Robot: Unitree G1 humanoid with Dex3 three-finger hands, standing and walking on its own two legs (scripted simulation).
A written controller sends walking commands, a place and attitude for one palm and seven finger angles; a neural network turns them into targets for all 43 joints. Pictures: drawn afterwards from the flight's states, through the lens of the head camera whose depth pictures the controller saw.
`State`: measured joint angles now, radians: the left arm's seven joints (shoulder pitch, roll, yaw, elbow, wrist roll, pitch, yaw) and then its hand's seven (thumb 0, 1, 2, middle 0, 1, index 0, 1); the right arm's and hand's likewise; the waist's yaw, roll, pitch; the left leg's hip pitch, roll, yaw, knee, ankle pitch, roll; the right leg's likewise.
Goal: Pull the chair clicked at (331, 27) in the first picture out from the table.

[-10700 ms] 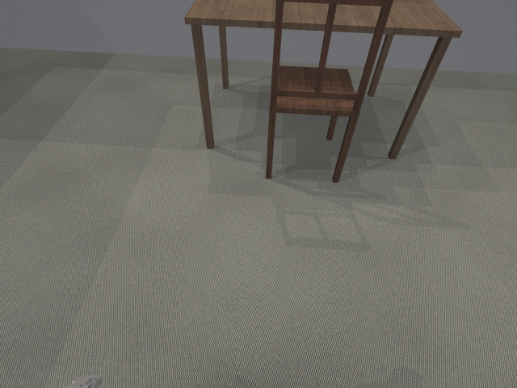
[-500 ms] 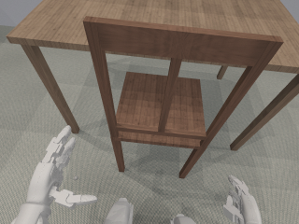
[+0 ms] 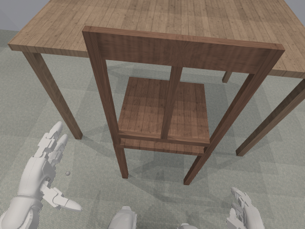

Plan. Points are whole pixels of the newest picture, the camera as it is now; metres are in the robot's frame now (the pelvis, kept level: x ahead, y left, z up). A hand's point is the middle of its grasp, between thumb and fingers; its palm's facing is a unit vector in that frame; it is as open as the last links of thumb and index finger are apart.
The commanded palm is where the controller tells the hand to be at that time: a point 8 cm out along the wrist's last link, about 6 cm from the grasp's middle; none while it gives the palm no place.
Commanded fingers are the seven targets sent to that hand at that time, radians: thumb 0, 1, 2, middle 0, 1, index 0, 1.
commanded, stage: raise the hand toward the chair's back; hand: left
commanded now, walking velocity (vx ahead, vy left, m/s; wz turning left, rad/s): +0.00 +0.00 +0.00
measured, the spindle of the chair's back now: (169, 109) +0.45 -0.03 +0.03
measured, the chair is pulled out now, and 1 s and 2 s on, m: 0.00 0.00 0.00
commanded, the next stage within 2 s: aim the fingers beside a spindle in 0.46 s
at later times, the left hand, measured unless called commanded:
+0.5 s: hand (71, 173) +0.24 +0.20 +0.05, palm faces -0.04 -1.00 -0.06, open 16.9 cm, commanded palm +0.22 +0.25 +0.05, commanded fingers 0.00 -0.50 0.30 -0.06 -0.08 -0.06 -0.08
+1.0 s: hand (82, 168) +0.26 +0.18 +0.03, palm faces -0.08 -1.00 -0.04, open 16.9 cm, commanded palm +0.25 +0.23 +0.03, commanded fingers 0.00 -0.50 0.30 -0.06 -0.08 -0.06 -0.08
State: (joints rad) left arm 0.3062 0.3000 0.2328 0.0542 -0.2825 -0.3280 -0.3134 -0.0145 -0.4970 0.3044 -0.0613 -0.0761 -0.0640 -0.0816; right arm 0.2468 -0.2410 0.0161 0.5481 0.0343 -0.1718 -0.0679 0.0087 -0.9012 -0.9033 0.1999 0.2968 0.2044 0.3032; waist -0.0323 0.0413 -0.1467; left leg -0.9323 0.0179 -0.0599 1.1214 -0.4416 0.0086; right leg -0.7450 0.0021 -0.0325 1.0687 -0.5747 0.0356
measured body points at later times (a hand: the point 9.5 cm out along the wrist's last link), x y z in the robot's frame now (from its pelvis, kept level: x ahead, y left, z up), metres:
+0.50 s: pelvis +0.00 -0.01 +0.00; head +0.06 +0.00 +0.45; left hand +0.24 +0.25 +0.05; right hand +0.17 -0.25 -0.07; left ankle +0.06 +0.11 -0.66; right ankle -0.03 -0.15 -0.66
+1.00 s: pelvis +0.00 +0.00 -0.01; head +0.06 +0.01 +0.44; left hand +0.26 +0.24 +0.04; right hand +0.16 -0.25 -0.09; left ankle +0.06 +0.11 -0.66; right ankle -0.03 -0.15 -0.66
